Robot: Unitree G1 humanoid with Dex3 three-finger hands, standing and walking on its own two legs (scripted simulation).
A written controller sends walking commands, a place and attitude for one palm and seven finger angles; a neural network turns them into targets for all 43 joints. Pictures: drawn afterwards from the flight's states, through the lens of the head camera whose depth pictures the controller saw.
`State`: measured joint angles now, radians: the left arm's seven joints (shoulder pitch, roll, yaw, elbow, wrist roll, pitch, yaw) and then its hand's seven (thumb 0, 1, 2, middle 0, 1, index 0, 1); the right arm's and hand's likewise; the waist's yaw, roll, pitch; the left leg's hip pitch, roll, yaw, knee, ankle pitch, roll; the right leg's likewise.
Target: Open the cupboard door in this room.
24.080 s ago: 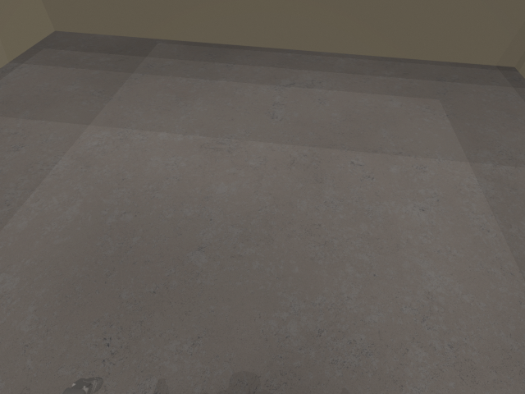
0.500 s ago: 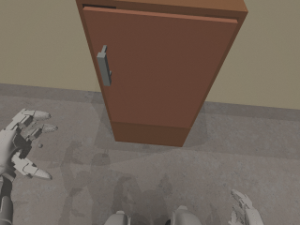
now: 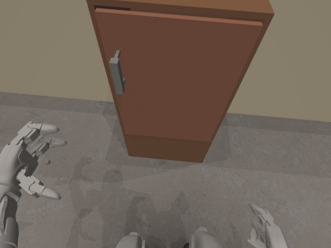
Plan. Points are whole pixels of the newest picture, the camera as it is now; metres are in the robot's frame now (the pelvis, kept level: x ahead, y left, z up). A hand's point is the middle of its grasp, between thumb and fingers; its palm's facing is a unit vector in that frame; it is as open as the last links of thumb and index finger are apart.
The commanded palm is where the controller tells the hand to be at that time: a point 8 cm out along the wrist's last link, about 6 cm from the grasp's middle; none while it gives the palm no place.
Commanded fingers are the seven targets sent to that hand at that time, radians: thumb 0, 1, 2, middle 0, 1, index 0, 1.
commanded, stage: move the hooked fingers beside the handle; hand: left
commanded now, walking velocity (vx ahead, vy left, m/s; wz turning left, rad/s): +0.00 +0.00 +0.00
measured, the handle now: (119, 72) +0.59 +0.18 +0.03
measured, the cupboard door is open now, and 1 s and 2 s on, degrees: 0 0 0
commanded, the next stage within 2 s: none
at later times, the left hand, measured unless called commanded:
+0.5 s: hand (69, 128) +0.37 +0.26 +0.04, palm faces -0.04 -1.00 -0.03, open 14.0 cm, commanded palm +0.36 +0.31 +0.05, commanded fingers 0.00 -0.50 0.30 -0.30 -1.20 -0.30 -1.20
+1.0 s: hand (83, 101) +0.46 +0.25 +0.04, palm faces -0.05 -1.00 -0.02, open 14.0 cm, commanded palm +0.45 +0.29 +0.04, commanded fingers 0.00 -0.50 0.30 -0.30 -1.20 -0.30 -1.20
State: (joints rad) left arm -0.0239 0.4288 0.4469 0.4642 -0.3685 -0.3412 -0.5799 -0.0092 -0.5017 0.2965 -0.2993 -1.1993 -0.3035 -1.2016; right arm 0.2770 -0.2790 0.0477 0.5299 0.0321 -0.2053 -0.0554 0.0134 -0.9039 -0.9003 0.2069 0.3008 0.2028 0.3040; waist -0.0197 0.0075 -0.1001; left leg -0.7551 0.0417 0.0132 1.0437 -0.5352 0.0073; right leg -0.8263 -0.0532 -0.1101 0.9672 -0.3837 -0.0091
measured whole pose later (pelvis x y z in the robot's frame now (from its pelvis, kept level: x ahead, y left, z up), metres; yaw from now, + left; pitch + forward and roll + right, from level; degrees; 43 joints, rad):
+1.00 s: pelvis +0.00 +0.01 -0.01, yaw -2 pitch +22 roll -2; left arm -0.71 0.58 0.48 1.05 -0.17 -0.38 -0.48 -0.01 -0.50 0.30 -0.30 -1.20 -0.30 -1.20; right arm 0.35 -0.28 0.04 0.59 0.01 -0.01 -0.03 0.01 -0.91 -0.90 0.21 0.30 0.20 0.30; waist -0.13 0.00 -0.11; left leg -0.94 0.06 0.03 1.10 -0.55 0.02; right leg -1.01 -0.04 -0.09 1.00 -0.37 0.00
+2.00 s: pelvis +0.01 +0.01 -0.02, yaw -4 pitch +29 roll -5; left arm -0.98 0.74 0.54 1.19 -0.05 -0.33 -0.41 -0.01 -0.50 0.30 -0.30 -1.20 -0.31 -1.21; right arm 0.40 -0.27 0.08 0.56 -0.03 0.12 0.01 0.00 -0.91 -0.90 0.21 0.30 0.20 0.30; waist -0.24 0.02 -0.09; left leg -1.09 0.08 0.01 1.15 -0.58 0.02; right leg -1.14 -0.01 -0.10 1.01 -0.37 0.00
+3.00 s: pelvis +0.00 +0.01 -0.03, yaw -3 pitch +27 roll -4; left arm -0.99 0.64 0.45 1.20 -0.06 -0.38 -0.33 -0.01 -0.50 0.30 -0.30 -1.20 -0.31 -1.22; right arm 0.39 -0.27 0.06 0.59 -0.03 0.10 0.01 0.00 -0.91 -0.90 0.21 0.30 0.20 0.30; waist -0.22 0.02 -0.10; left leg -1.08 0.07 0.01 1.17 -0.57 0.02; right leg -1.13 -0.02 -0.10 1.03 -0.37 0.00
